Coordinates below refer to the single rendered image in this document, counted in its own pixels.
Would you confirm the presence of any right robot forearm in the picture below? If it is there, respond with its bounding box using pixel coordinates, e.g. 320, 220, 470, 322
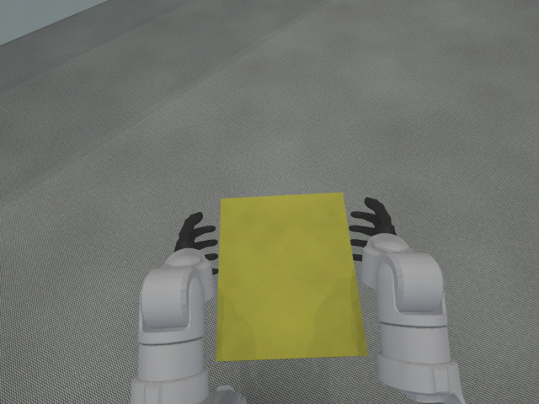
360, 233, 466, 404

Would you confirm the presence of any robot right hand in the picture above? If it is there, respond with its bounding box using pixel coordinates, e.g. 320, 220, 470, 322
349, 197, 397, 262

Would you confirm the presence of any left robot forearm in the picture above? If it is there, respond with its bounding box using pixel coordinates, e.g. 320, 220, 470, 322
131, 248, 215, 404

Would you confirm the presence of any robot left shin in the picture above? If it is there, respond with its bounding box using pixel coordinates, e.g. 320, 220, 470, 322
216, 385, 235, 391

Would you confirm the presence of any carton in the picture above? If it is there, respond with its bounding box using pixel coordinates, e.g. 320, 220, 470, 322
216, 192, 368, 361

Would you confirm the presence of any robot left hand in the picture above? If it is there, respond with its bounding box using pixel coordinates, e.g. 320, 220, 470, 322
174, 212, 219, 275

